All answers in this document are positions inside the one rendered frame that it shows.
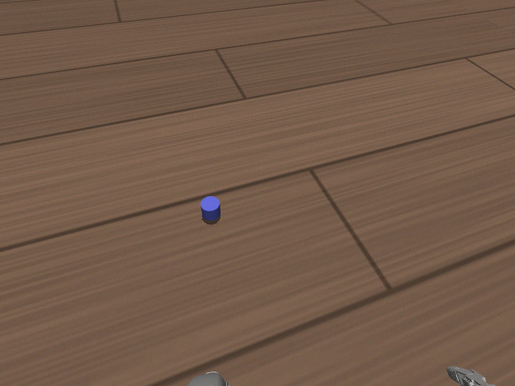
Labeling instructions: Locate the tin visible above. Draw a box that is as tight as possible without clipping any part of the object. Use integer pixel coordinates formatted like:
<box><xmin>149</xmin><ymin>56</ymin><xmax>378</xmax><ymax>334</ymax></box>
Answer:
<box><xmin>200</xmin><ymin>196</ymin><xmax>220</xmax><ymax>221</ymax></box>

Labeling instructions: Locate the right robot hand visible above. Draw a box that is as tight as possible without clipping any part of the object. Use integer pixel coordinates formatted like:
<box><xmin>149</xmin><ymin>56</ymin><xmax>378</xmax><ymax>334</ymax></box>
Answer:
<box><xmin>447</xmin><ymin>366</ymin><xmax>496</xmax><ymax>386</ymax></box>

